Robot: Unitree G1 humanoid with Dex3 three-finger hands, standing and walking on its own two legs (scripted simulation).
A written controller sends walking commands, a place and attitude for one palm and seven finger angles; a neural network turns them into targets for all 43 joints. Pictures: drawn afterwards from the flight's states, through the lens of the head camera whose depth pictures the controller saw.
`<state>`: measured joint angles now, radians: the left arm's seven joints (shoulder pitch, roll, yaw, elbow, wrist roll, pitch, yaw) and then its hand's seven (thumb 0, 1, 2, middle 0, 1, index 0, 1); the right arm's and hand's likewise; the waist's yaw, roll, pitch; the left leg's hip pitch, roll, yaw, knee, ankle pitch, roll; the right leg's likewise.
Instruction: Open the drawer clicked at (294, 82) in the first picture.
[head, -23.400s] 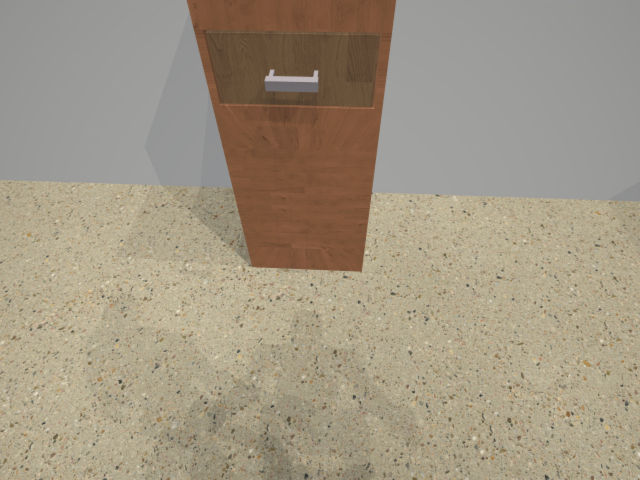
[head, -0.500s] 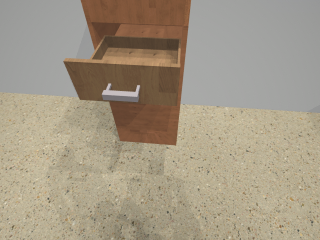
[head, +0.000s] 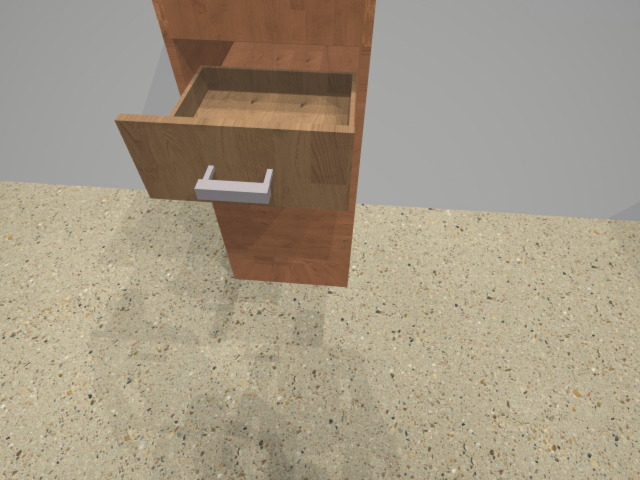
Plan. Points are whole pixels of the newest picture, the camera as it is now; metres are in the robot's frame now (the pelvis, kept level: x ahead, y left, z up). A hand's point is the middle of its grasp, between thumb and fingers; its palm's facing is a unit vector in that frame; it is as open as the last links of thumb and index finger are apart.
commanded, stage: look to check the result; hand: left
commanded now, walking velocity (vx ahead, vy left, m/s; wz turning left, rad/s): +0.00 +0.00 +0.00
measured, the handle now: (236, 182) +0.56 +0.17 +0.03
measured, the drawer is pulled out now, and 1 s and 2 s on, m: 0.30 0.30 0.30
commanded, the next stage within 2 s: stand and wait in 0.32 s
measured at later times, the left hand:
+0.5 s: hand out of the picture +0.04 +0.20 -0.17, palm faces +0.01 -0.97 -0.25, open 7.4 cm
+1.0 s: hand out of the picture +0.08 +0.24 -0.16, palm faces -0.02 -0.95 -0.33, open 7.4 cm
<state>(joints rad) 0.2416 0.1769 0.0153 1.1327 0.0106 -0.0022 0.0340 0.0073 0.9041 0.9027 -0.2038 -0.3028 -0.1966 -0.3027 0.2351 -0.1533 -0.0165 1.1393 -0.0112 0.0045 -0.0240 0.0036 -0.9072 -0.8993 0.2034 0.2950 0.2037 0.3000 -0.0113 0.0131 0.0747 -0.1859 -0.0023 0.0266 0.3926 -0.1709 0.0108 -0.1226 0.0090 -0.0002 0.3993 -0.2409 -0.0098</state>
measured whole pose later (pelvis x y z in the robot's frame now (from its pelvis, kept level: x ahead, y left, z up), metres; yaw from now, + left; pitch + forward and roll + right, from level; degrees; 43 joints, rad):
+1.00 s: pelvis +0.01 +0.00 +0.00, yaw +0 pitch -2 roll +0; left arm 0.12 0.31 0.02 1.12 0.01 -0.01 0.01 0.01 0.90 0.90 -0.21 -0.30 -0.20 -0.30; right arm 0.10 -0.30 -0.03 1.13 -0.01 0.00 -0.01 0.00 -0.90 -0.90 0.21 0.30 0.21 0.30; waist -0.01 0.00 0.08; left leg -0.15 -0.01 0.03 0.33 -0.15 0.01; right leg -0.08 0.01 0.00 0.32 -0.21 0.00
